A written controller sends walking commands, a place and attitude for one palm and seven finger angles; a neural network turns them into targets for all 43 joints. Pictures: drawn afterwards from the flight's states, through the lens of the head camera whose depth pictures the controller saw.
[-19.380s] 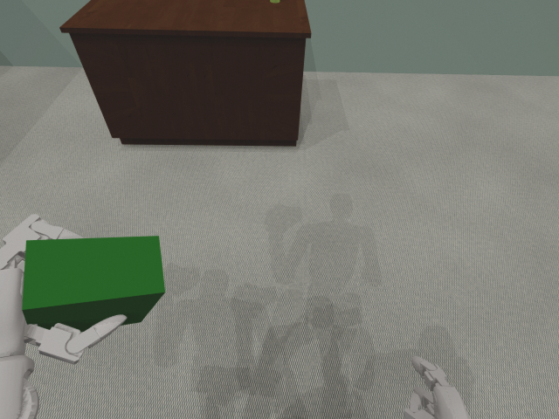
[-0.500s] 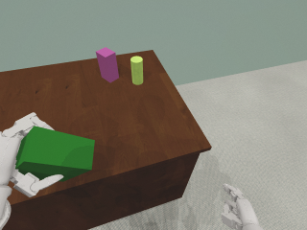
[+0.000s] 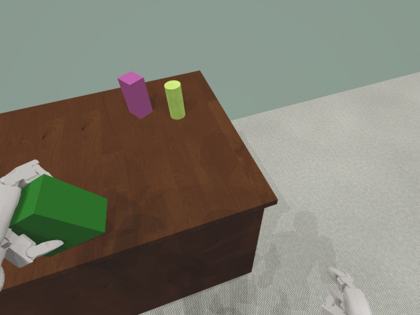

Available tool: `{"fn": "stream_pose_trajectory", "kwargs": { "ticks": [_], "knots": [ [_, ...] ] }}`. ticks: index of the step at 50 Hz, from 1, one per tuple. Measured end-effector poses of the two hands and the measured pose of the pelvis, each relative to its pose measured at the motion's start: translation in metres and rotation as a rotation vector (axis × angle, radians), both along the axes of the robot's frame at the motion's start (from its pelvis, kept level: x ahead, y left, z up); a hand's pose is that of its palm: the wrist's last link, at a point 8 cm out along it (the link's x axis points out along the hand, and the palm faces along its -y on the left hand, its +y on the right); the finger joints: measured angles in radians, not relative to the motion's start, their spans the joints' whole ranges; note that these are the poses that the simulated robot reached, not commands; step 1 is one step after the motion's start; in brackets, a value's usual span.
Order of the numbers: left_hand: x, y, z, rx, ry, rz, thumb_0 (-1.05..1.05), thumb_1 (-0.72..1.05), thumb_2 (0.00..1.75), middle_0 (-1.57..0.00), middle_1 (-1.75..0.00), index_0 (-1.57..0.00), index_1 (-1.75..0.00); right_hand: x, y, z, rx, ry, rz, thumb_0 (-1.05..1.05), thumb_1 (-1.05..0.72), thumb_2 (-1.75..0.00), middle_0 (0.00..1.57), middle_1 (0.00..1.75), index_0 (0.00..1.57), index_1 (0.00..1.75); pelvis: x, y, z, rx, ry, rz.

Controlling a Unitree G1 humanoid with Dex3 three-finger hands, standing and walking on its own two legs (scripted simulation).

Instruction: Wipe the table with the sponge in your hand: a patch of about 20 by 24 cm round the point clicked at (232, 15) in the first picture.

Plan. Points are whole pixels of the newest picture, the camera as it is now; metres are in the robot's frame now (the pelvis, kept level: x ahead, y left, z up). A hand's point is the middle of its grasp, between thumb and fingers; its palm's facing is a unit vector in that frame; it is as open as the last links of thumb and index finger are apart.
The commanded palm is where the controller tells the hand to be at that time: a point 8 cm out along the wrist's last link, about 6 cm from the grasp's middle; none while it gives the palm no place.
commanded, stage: turn the palm down, sponge in hand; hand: left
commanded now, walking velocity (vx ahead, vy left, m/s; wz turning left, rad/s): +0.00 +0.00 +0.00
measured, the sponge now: (58, 222) +0.23 +0.28 +0.11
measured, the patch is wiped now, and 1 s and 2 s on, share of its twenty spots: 0.00 0.00 0.00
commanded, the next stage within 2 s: move the sponge above the wiping area in 1.32 s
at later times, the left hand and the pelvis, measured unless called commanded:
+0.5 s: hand (40, 220) +0.22 +0.30 +0.12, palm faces +0.11 -0.25 -0.96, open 10.4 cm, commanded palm +0.19 +0.30 +0.18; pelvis +0.01 +0.02 +0.01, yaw +0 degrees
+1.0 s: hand (31, 220) +0.22 +0.32 +0.11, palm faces +0.03 -0.08 -1.00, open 10.4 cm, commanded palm +0.19 +0.32 +0.18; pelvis +0.00 +0.04 +0.02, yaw +0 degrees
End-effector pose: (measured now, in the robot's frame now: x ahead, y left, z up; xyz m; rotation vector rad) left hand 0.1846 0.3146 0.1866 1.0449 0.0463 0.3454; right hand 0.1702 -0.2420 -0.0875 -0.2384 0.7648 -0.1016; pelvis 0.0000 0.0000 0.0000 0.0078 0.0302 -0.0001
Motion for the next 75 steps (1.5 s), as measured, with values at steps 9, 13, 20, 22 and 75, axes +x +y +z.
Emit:
{"fn": "stream_pose_trajectory", "kwargs": {
  "ticks": [9,13,20,22,75],
  "knots": [
    [0.005,-0.019,-0.016,0.086,0.068,-0.037,-0.02,-0.53,1.02,-0.68,-1.35,-0.71,-1.35,0.015,0.003,0.001,-0.004,-0.027,-0.011,0.01,-0.90,-0.90,0.20,0.30,0.20,0.30,0.005,0.003,-0.001,0.002,0.004,0.002],
    [0.010,-0.022,-0.010,0.134,0.053,-0.033,-0.02,-0.53,1.02,-0.68,-1.35,-0.71,-1.35,0.026,0.014,0.006,0.025,-0.053,-0.004,0.01,-0.90,-0.90,0.20,0.30,0.20,0.30,0.007,0.005,0.001,0.003,0.000,-0.002],
    [0.012,-0.006,-0.005,0.177,0.116,0.076,-0.02,-0.53,1.02,-0.68,-1.35,-0.71,-1.34,0.042,0.033,0.015,0.068,-0.082,0.019,0.01,-0.90,-0.90,0.20,0.30,0.20,0.30,0.009,0.011,0.005,0.003,-0.016,-0.004],
    [0.012,-0.005,-0.009,0.188,0.152,0.085,-0.02,-0.53,1.02,-0.68,-1.35,-0.71,-1.34,0.046,0.037,0.017,0.068,-0.086,0.030,0.01,-0.90,-0.90,0.20,0.30,0.20,0.30,0.008,0.013,0.007,0.003,-0.021,-0.003],
    [0.015,0.009,-0.020,0.378,0.276,0.110,-0.01,-0.53,1.02,-0.68,-1.35,-0.71,-1.34,0.069,0.088,0.032,0.094,-0.069,0.153,0.01,-0.90,-0.90,0.20,0.30,0.20,0.30,-0.001,0.039,0.021,-0.010,-0.080,0.002]
  ]
}}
